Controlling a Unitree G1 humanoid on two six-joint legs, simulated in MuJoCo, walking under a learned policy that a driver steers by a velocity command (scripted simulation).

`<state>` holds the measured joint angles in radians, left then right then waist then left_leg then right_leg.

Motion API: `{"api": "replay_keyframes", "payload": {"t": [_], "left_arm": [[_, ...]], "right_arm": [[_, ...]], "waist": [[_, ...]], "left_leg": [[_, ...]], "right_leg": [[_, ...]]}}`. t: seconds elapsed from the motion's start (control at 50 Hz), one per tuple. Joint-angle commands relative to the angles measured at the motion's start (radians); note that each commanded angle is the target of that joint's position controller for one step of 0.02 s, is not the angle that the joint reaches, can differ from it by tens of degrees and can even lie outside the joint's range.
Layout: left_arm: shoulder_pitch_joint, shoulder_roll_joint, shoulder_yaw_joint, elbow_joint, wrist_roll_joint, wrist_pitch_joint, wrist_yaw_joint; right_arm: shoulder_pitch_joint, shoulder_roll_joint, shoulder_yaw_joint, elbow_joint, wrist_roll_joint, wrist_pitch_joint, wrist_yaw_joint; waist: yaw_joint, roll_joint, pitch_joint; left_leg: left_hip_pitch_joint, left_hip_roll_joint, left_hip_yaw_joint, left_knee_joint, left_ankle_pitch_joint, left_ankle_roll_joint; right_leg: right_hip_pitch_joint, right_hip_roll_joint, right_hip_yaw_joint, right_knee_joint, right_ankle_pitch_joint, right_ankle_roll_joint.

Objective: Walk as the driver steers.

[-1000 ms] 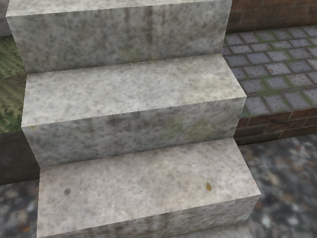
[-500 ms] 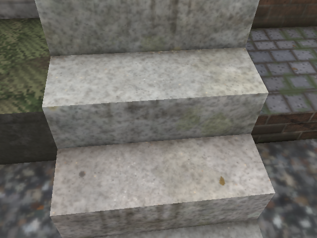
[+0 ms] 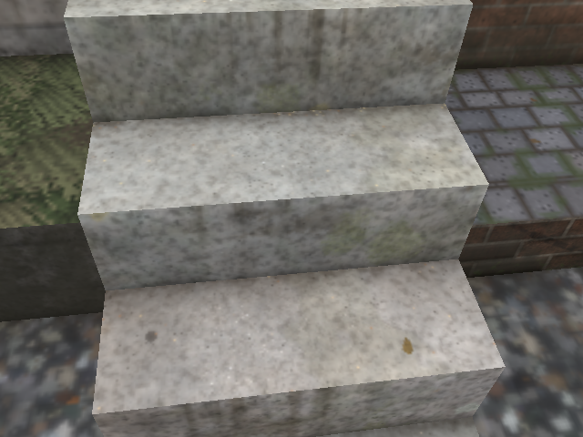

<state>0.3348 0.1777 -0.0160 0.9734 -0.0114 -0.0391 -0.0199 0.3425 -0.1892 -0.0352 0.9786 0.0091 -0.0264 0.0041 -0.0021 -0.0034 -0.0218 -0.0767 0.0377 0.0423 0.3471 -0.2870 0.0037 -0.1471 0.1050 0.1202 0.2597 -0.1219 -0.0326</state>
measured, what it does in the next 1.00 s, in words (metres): stands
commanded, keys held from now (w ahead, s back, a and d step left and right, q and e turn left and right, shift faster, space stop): w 1.00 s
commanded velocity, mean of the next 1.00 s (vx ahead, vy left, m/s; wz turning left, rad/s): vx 0.46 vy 0.00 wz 0.00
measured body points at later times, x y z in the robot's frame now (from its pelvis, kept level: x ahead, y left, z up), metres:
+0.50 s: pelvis +0.01 -0.01 +0.00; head +0.01 +0.00 +0.45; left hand +0.18 +0.19 -0.12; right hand +0.02 -0.27 -0.13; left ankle -0.07 +0.11 -0.75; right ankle +0.01 -0.11 -0.75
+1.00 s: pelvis +0.01 -0.01 +0.00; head +0.03 +0.01 +0.45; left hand +0.10 +0.21 -0.15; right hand +0.09 -0.26 -0.13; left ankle -0.07 +0.11 -0.75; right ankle +0.01 -0.11 -0.75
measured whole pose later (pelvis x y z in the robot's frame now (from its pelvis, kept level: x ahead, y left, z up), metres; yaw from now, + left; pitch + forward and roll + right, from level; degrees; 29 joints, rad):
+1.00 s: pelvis +0.01 -0.01 +0.00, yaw +1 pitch +1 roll -2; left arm 0.17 0.21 -0.06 0.97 0.00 -0.06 -0.04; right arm 0.22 -0.22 -0.01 0.94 0.02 -0.04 0.01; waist 0.00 -0.01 0.01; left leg -0.04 0.06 0.02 0.31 -0.28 -0.02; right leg -0.11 0.12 0.10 0.22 -0.11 -0.05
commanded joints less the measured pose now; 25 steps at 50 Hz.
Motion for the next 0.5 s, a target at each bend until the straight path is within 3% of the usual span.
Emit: {"api": "replay_keyframes", "payload": {"t": [0.02,0.1,0.22,0.46,0.48,0.5], "left_arm": [[-0.050,0.104,0.021,-0.091,-0.029,-0.027,-0.033],[-0.064,0.062,0.016,-0.117,-0.014,-0.026,-0.038],[-0.104,0.068,0.015,-0.151,-0.012,-0.019,-0.029],[-0.238,0.069,0.020,-0.200,-0.005,-0.021,-0.040],[-0.216,0.040,-0.003,-0.151,0.027,-0.021,-0.019],[-0.204,0.042,-0.006,-0.144,0.027,-0.017,-0.010]], "right_arm": [[0.138,-0.140,-0.044,-0.013,0.001,-0.010,-0.016],[0.093,-0.131,-0.052,-0.040,0.001,0.006,-0.016],[0.057,-0.132,-0.058,-0.057,0.000,-0.002,0.001],[0.043,-0.137,-0.062,-0.077,-0.004,-0.017,0.003],[-0.048,-0.087,-0.028,-0.083,0.009,-0.015,0.009],[-0.058,-0.100,-0.028,-0.098,0.012,-0.016,0.010]], "waist": [[-0.063,0.087,0.038],[-0.048,-0.012,-0.002],[-0.036,-0.002,0.025],[-0.048,0.010,0.022],[0.013,-0.064,0.048],[0.000,-0.053,0.043]], "left_leg": [[0.166,0.077,-0.063,-0.039,0.292,0.010],[0.177,0.088,-0.070,-0.047,0.380,0.018],[0.136,0.087,-0.074,-0.094,0.362,0.009],[0.137,0.100,-0.080,-0.141,0.294,0.001],[0.069,0.105,-0.066,-0.104,0.255,-0.002],[0.078,0.095,-0.065,-0.098,0.226,-0.004]], "right_leg": [[-0.154,-0.123,0.090,-0.024,0.253,-0.039],[-0.082,-0.126,0.083,0.000,0.335,-0.034],[-0.022,-0.135,0.089,-0.010,0.323,-0.024],[0.011,-0.148,0.097,-0.034,0.286,-0.017],[-0.001,-0.142,0.033,-0.069,0.205,-0.004],[-0.018,-0.130,0.038,-0.074,0.177,0.000]]}}
Keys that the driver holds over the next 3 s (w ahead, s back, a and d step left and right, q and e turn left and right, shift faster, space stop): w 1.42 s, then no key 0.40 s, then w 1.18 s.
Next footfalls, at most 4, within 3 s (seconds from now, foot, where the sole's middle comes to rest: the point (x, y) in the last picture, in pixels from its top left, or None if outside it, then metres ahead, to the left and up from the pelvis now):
none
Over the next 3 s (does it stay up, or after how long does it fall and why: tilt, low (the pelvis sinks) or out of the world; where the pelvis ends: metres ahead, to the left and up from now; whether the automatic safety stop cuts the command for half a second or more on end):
stays up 0.01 0.00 0.00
